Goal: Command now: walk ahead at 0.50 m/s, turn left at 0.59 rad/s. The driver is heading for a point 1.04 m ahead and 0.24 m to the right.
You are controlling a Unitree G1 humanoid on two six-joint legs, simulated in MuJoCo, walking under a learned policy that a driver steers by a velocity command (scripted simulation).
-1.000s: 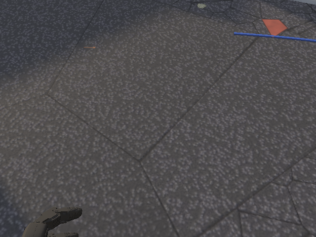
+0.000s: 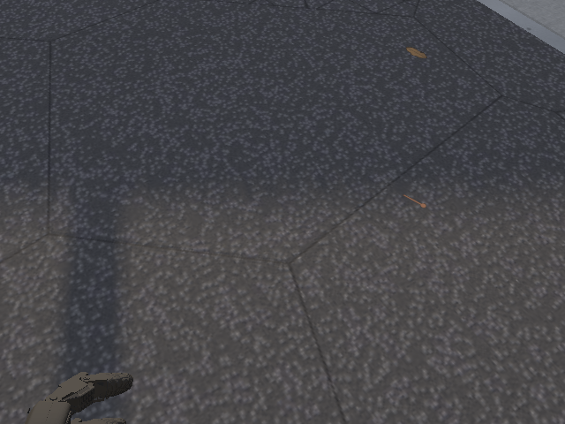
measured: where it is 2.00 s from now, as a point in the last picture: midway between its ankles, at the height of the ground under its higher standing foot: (340, 250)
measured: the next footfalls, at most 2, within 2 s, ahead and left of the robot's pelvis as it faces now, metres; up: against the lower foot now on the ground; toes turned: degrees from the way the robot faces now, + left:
right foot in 0.02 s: +0.17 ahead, -0.13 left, +0.00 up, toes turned +4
left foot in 0.48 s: +0.38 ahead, +0.15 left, +0.00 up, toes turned -1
